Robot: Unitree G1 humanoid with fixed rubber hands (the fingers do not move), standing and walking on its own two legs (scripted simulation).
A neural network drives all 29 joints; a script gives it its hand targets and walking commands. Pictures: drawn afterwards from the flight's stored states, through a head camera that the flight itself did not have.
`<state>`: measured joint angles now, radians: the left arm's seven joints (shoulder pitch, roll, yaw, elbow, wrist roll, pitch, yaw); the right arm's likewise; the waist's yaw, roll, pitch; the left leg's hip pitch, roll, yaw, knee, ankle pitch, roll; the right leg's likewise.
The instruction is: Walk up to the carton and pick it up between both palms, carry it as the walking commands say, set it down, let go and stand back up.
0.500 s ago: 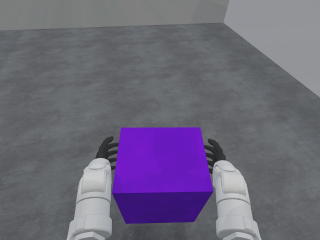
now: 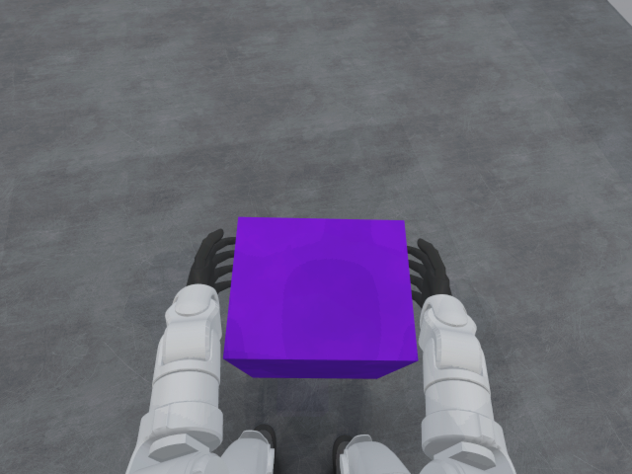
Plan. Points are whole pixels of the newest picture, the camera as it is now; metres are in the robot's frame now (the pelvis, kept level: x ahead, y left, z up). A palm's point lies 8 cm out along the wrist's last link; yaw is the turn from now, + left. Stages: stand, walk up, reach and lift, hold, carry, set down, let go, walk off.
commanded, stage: set down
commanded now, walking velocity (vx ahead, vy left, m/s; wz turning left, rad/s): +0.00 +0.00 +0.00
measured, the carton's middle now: (317, 310) +0.34 -0.01 -0.11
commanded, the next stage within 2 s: none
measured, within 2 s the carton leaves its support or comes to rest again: neither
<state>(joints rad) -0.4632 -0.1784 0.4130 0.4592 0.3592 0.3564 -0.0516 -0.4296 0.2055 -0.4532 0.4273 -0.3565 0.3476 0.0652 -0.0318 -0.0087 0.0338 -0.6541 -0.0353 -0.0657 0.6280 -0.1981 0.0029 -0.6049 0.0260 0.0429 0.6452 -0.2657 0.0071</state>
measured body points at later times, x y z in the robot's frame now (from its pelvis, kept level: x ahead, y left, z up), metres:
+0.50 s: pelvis -0.02 +0.01 -0.07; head +0.18 +0.02 +0.33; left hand +0.40 +0.14 -0.14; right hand +0.37 -0.17 -0.14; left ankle +0.06 +0.11 -0.72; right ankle +0.02 -0.12 -0.72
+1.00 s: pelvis -0.03 +0.00 -0.15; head +0.20 +0.01 +0.24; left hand +0.43 +0.13 -0.23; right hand +0.40 -0.18 -0.22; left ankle +0.06 +0.12 -0.72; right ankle +0.02 -0.13 -0.72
